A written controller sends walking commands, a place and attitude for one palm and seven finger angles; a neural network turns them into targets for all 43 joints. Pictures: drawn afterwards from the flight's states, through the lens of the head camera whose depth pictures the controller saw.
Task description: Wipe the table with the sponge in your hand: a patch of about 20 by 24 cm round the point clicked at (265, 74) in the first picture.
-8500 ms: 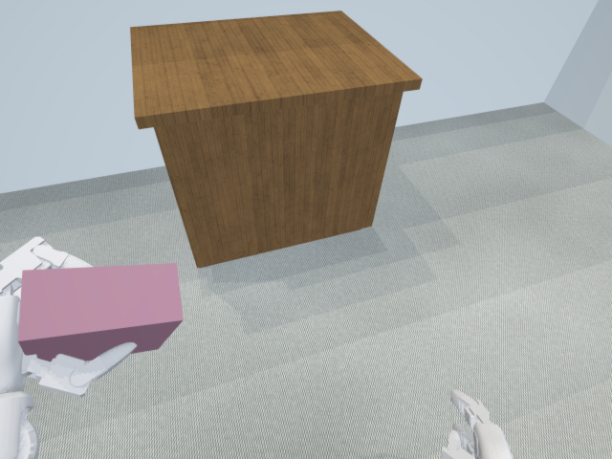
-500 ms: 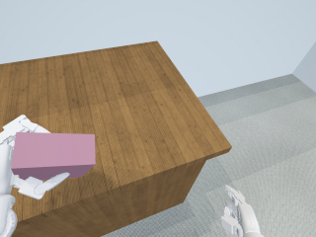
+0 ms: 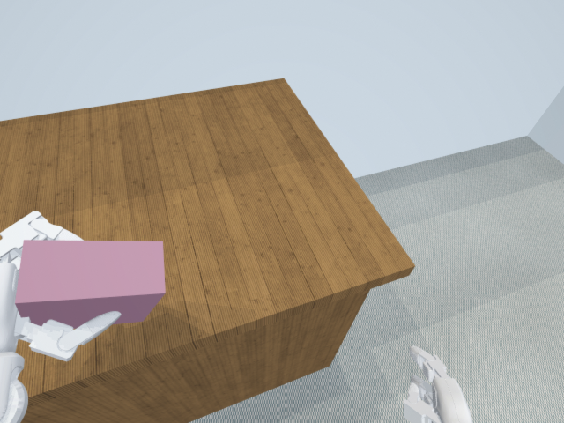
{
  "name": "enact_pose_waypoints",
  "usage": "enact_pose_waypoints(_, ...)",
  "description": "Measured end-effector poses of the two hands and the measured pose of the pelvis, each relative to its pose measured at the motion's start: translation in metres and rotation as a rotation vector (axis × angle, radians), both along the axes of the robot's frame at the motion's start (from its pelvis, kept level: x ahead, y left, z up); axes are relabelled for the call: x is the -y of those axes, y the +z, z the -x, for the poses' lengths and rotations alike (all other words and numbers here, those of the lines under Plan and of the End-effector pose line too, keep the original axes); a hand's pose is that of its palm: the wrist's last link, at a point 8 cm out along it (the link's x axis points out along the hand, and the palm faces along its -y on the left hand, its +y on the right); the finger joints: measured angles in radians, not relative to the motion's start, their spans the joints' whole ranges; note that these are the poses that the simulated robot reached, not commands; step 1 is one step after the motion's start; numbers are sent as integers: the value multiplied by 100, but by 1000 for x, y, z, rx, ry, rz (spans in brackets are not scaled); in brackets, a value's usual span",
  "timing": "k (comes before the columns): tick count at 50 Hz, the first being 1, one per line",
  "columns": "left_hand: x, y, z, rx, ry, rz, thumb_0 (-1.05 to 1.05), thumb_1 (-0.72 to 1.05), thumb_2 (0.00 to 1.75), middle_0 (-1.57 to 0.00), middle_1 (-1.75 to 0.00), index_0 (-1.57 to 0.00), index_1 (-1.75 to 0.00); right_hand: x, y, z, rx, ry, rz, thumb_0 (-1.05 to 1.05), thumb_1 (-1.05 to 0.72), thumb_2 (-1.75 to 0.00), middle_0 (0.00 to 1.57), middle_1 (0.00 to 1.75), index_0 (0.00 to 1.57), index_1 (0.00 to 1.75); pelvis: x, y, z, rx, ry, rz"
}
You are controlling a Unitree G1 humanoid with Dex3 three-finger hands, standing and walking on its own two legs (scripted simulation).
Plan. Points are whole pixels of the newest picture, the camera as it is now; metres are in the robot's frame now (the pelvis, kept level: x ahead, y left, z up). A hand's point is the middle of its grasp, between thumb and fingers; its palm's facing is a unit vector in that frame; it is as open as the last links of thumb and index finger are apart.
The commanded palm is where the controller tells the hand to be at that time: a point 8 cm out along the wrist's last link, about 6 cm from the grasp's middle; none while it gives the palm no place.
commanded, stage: look again from close up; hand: left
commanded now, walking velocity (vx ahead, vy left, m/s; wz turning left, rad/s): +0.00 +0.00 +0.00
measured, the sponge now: (114, 287) +0.23 +0.21 +0.12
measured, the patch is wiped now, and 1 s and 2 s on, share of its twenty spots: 0.00 0.00 0.00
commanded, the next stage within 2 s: come to a stop and stand still in 0.08 s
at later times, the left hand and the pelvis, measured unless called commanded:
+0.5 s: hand (39, 274) +0.22 +0.27 +0.16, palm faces +0.42 -0.83 -0.38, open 9.9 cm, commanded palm +0.14 +0.28 +0.17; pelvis -0.02 +0.01 +0.00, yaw -1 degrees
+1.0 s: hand (68, 278) +0.22 +0.25 +0.15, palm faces +0.35 -0.87 -0.35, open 9.9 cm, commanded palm +0.16 +0.29 +0.17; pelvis +0.00 +0.01 +0.00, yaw +0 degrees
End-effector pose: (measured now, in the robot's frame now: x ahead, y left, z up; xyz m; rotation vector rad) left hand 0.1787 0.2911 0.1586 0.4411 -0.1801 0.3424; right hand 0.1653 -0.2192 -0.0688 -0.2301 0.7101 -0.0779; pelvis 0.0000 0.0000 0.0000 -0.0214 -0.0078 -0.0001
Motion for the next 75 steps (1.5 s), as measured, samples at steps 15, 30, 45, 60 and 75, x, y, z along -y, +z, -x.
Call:
enact_pose_waypoints(15, 0, 6, 9, 22, -10, -25, -1, -48, 101, -77, -134, -77, -133, 12, 2, 15, 10, -37, 17, 1, -91, -90, 21, 30, 20, 30, 0, 0, 10, 4, -5, 3)
enact_pose_waypoints(30, 9, -2, 16, 48, -95, -10, -1, -48, 101, -77, -134, -77, -133, -9, -3, 21, 32, 8, -21, 1, -91, -90, 21, 30, 20, 30, -9, -5, 15, 6, -2, -6)
enact_pose_waypoints(45, -4, 12, 2, 155, -6, 12, -1, -48, 101, -77, -134, -77, -133, -12, 7, -8, 54, 62, 13, 1, -91, -90, 21, 30, 20, 30, -6, -2, 5, 2, 7, 4)
enact_pose_waypoints(60, -8, 10, 3, 78, -8, -29, -1, -48, 101, -77, -134, -77, -133, -1, 7, -10, 17, 25, 36, 1, -91, -90, 21, 30, 20, 30, -4, -1, -1, -6, 12, 5)
enact_pose_waypoints(75, -6, 4, 7, 57, 5, 6, -1, -48, 101, -77, -134, -77, -133, -6, 6, -5, 20, 22, 19, 1, -91, -90, 21, 30, 20, 30, -4, 0, 4, 4, 15, 5)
